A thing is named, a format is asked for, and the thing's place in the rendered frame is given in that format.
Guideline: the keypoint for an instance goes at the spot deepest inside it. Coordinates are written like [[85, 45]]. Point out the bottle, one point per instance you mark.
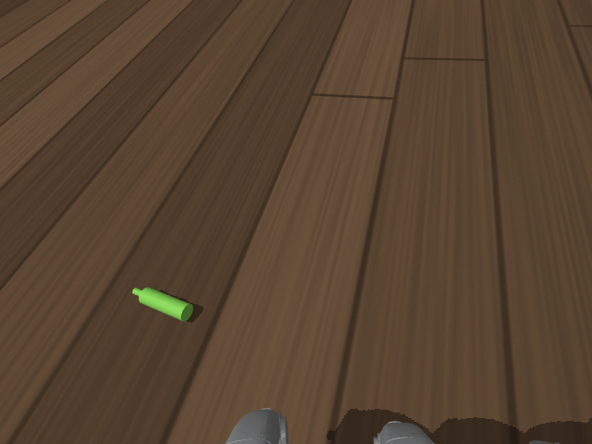
[[164, 303]]

